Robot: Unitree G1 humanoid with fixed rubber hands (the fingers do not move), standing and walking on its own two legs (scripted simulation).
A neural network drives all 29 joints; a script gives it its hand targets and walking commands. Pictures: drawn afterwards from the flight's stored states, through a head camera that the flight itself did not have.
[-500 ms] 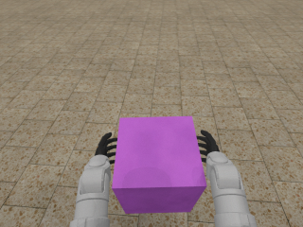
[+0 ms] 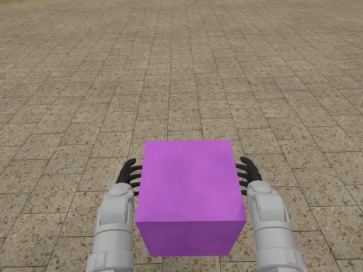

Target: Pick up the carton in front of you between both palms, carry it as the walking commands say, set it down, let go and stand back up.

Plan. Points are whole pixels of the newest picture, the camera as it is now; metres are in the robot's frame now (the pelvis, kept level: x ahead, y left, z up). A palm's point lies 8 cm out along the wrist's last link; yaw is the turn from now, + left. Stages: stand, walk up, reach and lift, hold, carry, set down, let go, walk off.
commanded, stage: hold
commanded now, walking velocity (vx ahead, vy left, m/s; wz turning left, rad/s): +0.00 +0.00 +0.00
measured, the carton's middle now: (188, 201) +0.30 +0.00 -0.03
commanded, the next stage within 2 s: set down in 0.14 s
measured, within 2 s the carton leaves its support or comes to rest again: neither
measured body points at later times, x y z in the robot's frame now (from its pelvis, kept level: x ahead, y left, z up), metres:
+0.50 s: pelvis -0.01 +0.01 -0.01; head -0.01 +0.01 +0.44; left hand +0.33 +0.18 +0.01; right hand +0.35 -0.13 +0.01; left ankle +0.03 +0.12 -0.74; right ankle +0.03 -0.11 -0.74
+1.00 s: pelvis -0.02 +0.00 -0.11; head +0.20 +0.01 +0.28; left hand +0.38 +0.20 -0.19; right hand +0.41 -0.10 -0.19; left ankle +0.03 +0.12 -0.74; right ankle +0.03 -0.11 -0.74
